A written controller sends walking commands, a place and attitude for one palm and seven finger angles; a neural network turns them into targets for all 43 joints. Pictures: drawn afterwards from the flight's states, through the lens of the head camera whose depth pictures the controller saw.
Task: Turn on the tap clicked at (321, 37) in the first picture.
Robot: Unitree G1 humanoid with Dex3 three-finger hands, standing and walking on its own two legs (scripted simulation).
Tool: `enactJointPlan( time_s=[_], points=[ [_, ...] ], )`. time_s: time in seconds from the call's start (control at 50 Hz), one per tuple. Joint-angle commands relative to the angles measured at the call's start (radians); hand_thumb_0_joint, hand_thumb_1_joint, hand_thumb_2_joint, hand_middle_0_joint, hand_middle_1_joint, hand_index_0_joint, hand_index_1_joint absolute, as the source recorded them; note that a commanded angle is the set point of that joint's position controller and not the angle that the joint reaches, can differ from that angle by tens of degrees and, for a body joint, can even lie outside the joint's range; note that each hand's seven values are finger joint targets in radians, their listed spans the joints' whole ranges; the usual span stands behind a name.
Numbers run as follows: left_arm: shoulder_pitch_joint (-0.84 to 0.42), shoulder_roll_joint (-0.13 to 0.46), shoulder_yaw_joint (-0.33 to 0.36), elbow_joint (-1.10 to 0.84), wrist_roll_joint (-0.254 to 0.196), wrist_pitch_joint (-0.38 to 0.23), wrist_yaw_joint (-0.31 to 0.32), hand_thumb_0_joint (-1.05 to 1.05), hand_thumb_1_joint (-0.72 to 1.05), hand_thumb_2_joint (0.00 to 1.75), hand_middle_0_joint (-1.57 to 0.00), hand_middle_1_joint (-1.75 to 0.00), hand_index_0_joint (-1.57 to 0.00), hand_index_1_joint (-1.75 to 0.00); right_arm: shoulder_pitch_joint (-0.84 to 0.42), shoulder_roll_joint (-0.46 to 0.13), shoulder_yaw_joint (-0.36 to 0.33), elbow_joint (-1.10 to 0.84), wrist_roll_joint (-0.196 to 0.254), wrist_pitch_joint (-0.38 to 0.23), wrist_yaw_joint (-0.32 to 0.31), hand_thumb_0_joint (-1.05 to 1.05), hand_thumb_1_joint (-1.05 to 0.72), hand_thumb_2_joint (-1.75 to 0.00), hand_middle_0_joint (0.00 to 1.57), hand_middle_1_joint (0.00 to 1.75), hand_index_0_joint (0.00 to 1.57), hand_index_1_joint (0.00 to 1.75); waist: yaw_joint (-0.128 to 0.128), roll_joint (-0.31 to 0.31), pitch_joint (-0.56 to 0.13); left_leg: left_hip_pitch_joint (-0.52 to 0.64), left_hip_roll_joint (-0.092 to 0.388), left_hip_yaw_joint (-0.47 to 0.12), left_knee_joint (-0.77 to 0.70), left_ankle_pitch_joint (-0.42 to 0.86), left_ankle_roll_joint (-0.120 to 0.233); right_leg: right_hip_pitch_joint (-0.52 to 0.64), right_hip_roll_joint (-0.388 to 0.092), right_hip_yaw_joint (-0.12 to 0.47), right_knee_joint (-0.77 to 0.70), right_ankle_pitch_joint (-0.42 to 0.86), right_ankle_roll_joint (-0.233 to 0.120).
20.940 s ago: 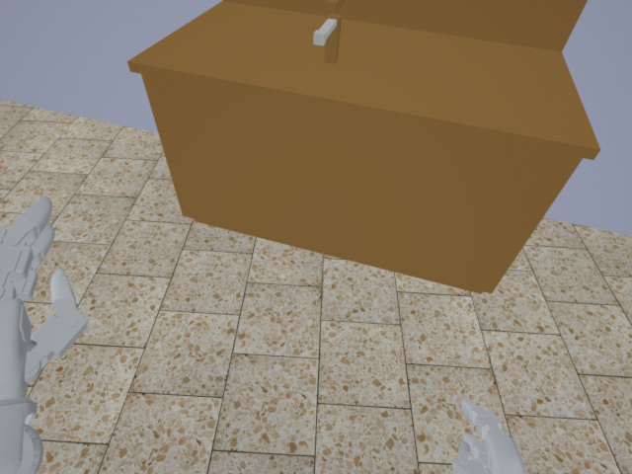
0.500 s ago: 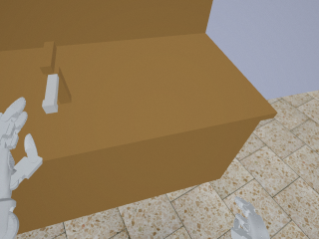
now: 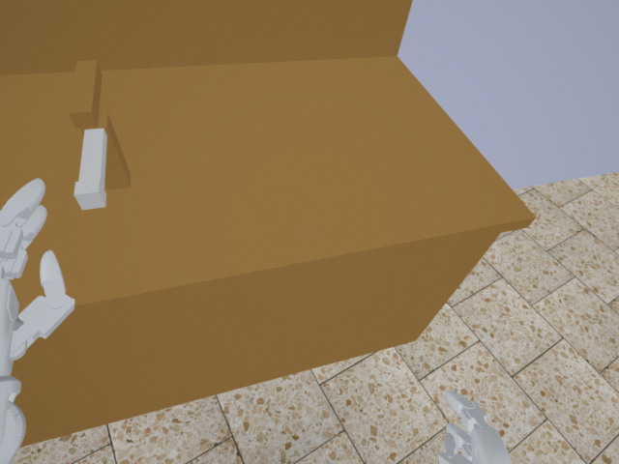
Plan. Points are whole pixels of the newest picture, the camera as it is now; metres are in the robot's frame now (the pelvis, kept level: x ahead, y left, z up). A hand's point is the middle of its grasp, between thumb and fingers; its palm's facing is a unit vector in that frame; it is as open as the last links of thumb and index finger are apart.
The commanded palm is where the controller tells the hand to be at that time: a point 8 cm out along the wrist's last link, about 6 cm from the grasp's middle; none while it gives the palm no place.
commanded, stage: come to a stop and stand still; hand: left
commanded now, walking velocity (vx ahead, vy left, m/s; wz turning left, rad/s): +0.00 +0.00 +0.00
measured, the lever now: (90, 194) +0.39 +0.33 +0.10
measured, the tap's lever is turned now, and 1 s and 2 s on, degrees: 0 0 0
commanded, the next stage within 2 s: look again from close up in 0.34 s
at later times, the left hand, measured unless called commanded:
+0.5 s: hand (54, 293) +0.22 +0.26 +0.16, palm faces +0.42 -0.85 -0.32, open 7.4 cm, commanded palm +0.16 +0.29 +0.18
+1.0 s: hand (27, 228) +0.24 +0.27 +0.22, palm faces +0.49 -0.83 -0.29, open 7.4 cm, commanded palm +0.16 +0.27 +0.17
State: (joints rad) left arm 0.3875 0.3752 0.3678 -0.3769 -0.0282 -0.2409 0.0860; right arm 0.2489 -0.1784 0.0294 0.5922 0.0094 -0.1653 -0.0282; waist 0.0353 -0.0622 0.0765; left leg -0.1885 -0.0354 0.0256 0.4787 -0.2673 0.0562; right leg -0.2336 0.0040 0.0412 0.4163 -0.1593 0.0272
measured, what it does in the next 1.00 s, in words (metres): stands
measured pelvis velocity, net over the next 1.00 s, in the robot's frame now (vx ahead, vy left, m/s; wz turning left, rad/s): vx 0.00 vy -0.02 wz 0.03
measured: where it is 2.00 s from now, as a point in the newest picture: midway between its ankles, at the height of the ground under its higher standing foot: outside the picture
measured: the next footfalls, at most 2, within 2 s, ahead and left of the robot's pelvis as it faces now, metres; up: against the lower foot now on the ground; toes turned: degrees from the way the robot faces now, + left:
none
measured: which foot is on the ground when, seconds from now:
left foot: down 0.00-1.00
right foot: down 0.00-1.00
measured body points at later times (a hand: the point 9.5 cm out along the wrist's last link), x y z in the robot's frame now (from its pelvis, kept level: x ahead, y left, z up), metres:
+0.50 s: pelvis +0.00 +0.01 +0.00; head +0.02 +0.04 +0.45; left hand +0.19 +0.30 +0.18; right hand +0.19 -0.20 -0.07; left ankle +0.00 +0.08 -0.74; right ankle +0.04 -0.14 -0.74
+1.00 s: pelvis +0.00 -0.02 +0.00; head +0.00 -0.01 +0.45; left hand +0.21 +0.32 +0.23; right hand +0.17 -0.23 -0.08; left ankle +0.00 +0.08 -0.74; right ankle +0.04 -0.14 -0.74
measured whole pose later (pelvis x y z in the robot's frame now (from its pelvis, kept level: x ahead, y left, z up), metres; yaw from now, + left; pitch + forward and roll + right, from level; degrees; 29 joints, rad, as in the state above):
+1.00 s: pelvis +0.00 -0.02 +0.00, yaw +2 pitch -3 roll +0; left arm 0.07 0.45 0.44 -0.27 -0.13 -0.06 0.02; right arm 0.23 -0.21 0.05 0.66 -0.02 -0.16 -0.01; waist 0.06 -0.01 0.04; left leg -0.15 -0.04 -0.01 0.43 -0.23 0.02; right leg -0.21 0.01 0.03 0.43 -0.17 0.00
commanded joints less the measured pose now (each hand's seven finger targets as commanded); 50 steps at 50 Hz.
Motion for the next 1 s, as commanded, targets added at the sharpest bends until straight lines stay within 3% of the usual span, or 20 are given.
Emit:
enactJointPlan(
  time_s=[0.0, 0.08, 0.14, 0.16, 0.2, 0.24, 0.36, 0.48, 0.62, 0.72, 0.74, 0.82, 0.84, 0.86, 0.88, 0.9, 0.92, 0.94, 0.96, 0.98],
  points=[
    [-0.153, 0.145, 0.087, -0.327, -0.010, -0.099, 0.027, 0.00, 0.90, 0.90, -0.20, -0.30, -0.20, -0.30, -0.120, -0.135, -0.057, -0.169, 0.001, -0.083, -0.001, 0.00, -0.90, -0.90, 0.20, 0.30, 0.20, 0.30, -0.002, 0.218, -0.201, -0.034, 0.099, -0.076, -0.114, 0.193, -0.036, 0.183, -0.042, 0.014, 0.011, 0.180, -0.044],
    [-0.072, 0.098, 0.045, -0.293, -0.003, -0.082, 0.027, 0.00, 0.90, 0.90, -0.20, -0.30, -0.20, -0.30, -0.103, -0.144, -0.068, -0.159, 0.002, -0.071, 0.015, 0.00, -0.90, -0.90, 0.20, 0.30, 0.20, 0.30, -0.008, 0.159, -0.195, -0.013, 0.107, -0.076, -0.100, 0.323, -0.067, 0.170, -0.029, -0.007, 0.014, 0.223, -0.042],
    [-0.012, 0.126, 0.092, -0.221, -0.004, -0.064, 0.029, 0.00, 0.90, 0.90, -0.20, -0.30, -0.20, -0.30, -0.106, -0.145, -0.071, -0.161, 0.004, -0.047, 0.013, 0.00, -0.90, -0.90, 0.20, 0.30, 0.20, 0.30, -0.006, 0.130, -0.163, -0.031, 0.114, -0.071, -0.118, 0.314, -0.080, 0.156, -0.023, -0.014, 0.005, 0.212, -0.037],
    [-0.026, 0.102, 0.070, -0.209, -0.007, -0.061, 0.026, 0.00, 0.90, 0.90, -0.20, -0.30, -0.20, -0.30, -0.103, -0.143, -0.066, -0.164, 0.004, -0.036, 0.012, 0.00, -0.90, -0.90, 0.20, 0.30, 0.20, 0.30, -0.010, 0.102, -0.152, -0.055, 0.114, -0.079, -0.127, 0.298, -0.084, 0.163, -0.024, -0.021, 0.005, 0.199, -0.036],
    [-0.040, 0.117, 0.088, -0.189, -0.010, -0.056, 0.024, 0.00, 0.90, 0.90, -0.20, -0.30, -0.20, -0.30, -0.110, -0.143, -0.066, -0.171, 0.005, -0.021, 0.007, 0.00, -0.90, -0.90, 0.20, 0.30, 0.20, 0.30, -0.010, 0.091, -0.134, -0.077, 0.117, -0.076, -0.146, 0.231, -0.079, 0.166, -0.022, -0.011, -0.003, 0.178, -0.033],
    [-0.075, 0.146, 0.111, -0.238, -0.011, -0.056, 0.025, 0.00, 0.90, 0.90, -0.20, -0.30, -0.20, -0.30, -0.121, -0.140, -0.064, -0.181, 0.005, -0.016, 0.000, 0.00, -0.90, -0.90, 0.20, 0.30, 0.20, 0.30, -0.010, 0.107, -0.138, -0.067, 0.107, -0.069, -0.151, 0.210, -0.075, 0.171, -0.019, -0.009, -0.010, 0.188, -0.033],
    [-0.154, 0.134, 0.071, -0.354, -0.004, -0.067, 0.027, 0.00, 0.90, 0.90, -0.20, -0.30, -0.20, -0.30, -0.134, -0.137, -0.057, -0.193, -0.001, -0.027, -0.002, 0.00, -0.90, -0.90, 0.20, 0.30, 0.20, 0.30, -0.007, 0.184, -0.172, -0.055, 0.101, -0.072, -0.159, 0.195, -0.069, 0.210, -0.015, -0.023, 0.003, 0.180, -0.032],
    [-0.089, 0.118, 0.070, -0.310, -0.002, -0.058, 0.035, 0.00, 0.90, 0.90, -0.20, -0.30, -0.20, -0.30, -0.119, -0.138, -0.062, -0.182, -0.002, -0.024, 0.003, 0.00, -0.90, -0.90, 0.20, 0.30, 0.20, 0.30, -0.005, 0.160, -0.185, -0.041, 0.092, -0.071, -0.149, 0.207, -0.080, 0.213, -0.017, -0.013, -0.011, 0.194, -0.036],
    [-0.058, 0.108, 0.068, -0.201, -0.005, -0.040, 0.031, 0.00, 0.90, 0.90, -0.20, -0.30, -0.20, -0.30, -0.119, -0.140, -0.063, -0.178, 0.003, -0.004, -0.003, 0.00, -0.90, -0.90, 0.20, 0.30, 0.20, 0.30, -0.005, 0.081, -0.119, -0.101, 0.089, -0.068, -0.187, 0.041, -0.056, 0.192, -0.017, 0.002, -0.060, 0.098, -0.028],
    [-0.093, 0.122, 0.066, -0.267, -0.002, -0.047, 0.033, 0.00, 0.90, 0.90, -0.20, -0.30, -0.20, -0.30, -0.126, -0.141, -0.063, -0.182, 0.002, -0.010, -0.007, 0.00, -0.90, -0.90, 0.20, 0.30, 0.20, 0.30, -0.004, 0.105, -0.142, -0.095, 0.078, -0.064, -0.184, 0.031, -0.045, 0.213, -0.014, 0.009, -0.062, 0.107, -0.029],
    [-0.098, 0.151, 0.087, -0.295, -0.002, -0.047, 0.036, 0.00, 0.90, 0.90, -0.20, -0.30, -0.20, -0.30, -0.138, -0.141, -0.063, -0.184, 0.001, -0.015, -0.010, 0.00, -0.90, -0.90, 0.20, 0.30, 0.20, 0.30, -0.003, 0.123, -0.146, -0.081, 0.071, -0.059, -0.177, 0.046, -0.046, 0.206, -0.013, 0.016, -0.069, 0.119, -0.031],
    [-0.089, 0.140, 0.082, -0.310, -0.002, -0.054, 0.041, 0.00, 0.90, 0.90, -0.20, -0.30, -0.20, -0.30, -0.125, -0.142, -0.066, -0.180, 0.000, -0.021, -0.008, 0.00, -0.90, -0.90, 0.20, 0.30, 0.20, 0.30, -0.002, 0.137, -0.159, -0.083, 0.067, -0.060, -0.176, 0.050, -0.047, 0.221, -0.013, 0.015, -0.062, 0.116, -0.033],
    [-1.036, 1.001, 0.365, -0.687, 0.044, -0.216, 0.080, 0.00, 0.90, 0.90, -0.20, -0.30, -0.20, -0.30, 0.058, -0.210, 0.161, -0.325, 0.044, -0.018, -0.066, 0.00, -0.90, -0.90, 0.20, 0.30, 0.20, 0.30, -0.093, 0.390, -0.074, -0.346, 0.087, -0.120, -0.125, -0.072, -0.001, 0.218, 0.045, 0.005, 0.065, -0.087, 0.035],
    [-0.648, 0.457, 0.308, 0.046, 0.134, 0.007, 0.007, 0.00, 0.90, 0.90, -0.20, -0.30, -0.20, -0.30, -0.055, -0.094, -0.045, -0.088, -0.083, -0.042, -0.043, 0.00, -0.90, -0.90, 0.20, 0.30, 0.20, 0.30, 0.062, 0.320, -0.391, 0.094, 0.080, -0.060, -0.106, 0.463, -0.072, 0.194, 0.017, -0.018, 0.030, 0.051, -0.076],
    [-0.477, 0.227, 0.135, 0.035, 0.027, 0.062, -0.021, 0.00, 0.90, 0.90, -0.20, -0.30, -0.20, -0.30, -0.071, -0.149, -0.051, -0.087, -0.068, -0.052, 0.007, 0.00, -0.90, -0.90, 0.20, 0.30, 0.20, 0.30, -0.038, 0.227, -0.274, 0.112, 0.081, -0.079, -0.104, 0.660, -0.179, 0.095, 0.056, -0.119, 0.021, 0.103, -0.079],
    [-0.428, 0.233, 0.167, -0.125, -0.044, 0.081, -0.021, 0.00, 0.90, 0.90, -0.20, -0.30, -0.20, -0.30, -0.048, -0.201, -0.075, -0.082, -0.061, -0.046, 0.016, 0.00, -0.90, -0.90, 0.20, 0.30, 0.20, 0.30, -0.006, 0.228, -0.421, 0.230, 0.101, -0.083, -0.073, 0.696, -0.178, 0.076, 0.054, -0.111, 0.065, 0.109, -0.068],
    [-0.311, 0.099, 0.091, -0.048, -0.127, 0.148, -0.069, 0.00, 0.90, 0.90, -0.20, -0.30, -0.20, -0.30, -0.064, -0.180, -0.075, -0.070, -0.035, -0.054, 0.000, 0.00, -0.90, -0.90, 0.20, 0.30, 0.20, 0.30, 0.053, 0.255, -0.424, 0.263, 0.090, -0.081, -0.079, 0.681, -0.173, 0.084, 0.038, -0.098, 0.046, 0.088, -0.064],
    [-0.173, 0.022, 0.069, 0.011, -0.205, 0.208, -0.112, 0.00, 0.90, 0.90, -0.20, -0.30, -0.20, -0.30, -0.098, -0.185, -0.071, -0.063, -0.006, -0.063, 0.002, 0.00, -0.90, -0.90, 0.20, 0.30, 0.20, 0.30, 0.059, 0.243, -0.384, 0.265, 0.096, -0.066, -0.083, 0.674, -0.173, 0.102, 0.038, -0.106, 0.025, 0.106, -0.065],
    [-0.146, 0.030, 0.039, -0.070, -0.226, 0.261, -0.141, 0.00, 0.90, 0.90, -0.20, -0.30, -0.20, -0.30, -0.123, -0.208, -0.061, -0.059, -0.003, -0.063, 0.010, 0.00, -0.90, -0.90, 0.20, 0.30, 0.20, 0.30, 0.078, 0.244, -0.307, 0.191, 0.086, -0.039, -0.078, 0.566, -0.145, 0.116, 0.018, -0.116, 0.005, 0.160, -0.064],
    [-0.121, 0.033, 0.000, -0.056, -0.211, 0.311, -0.157, 0.00, 0.90, 0.90, -0.20, -0.30, -0.20, -0.30, -0.149, -0.211, -0.050, -0.064, 0.015, -0.057, 0.013, 0.00, -0.90, -0.90, 0.20, 0.30, 0.20, 0.30, 0.070, 0.178, -0.205, 0.105, 0.074, -0.034, -0.087, 0.454, -0.112, 0.109, 0.014, -0.127, 0.007, 0.162, -0.062]
  ],
)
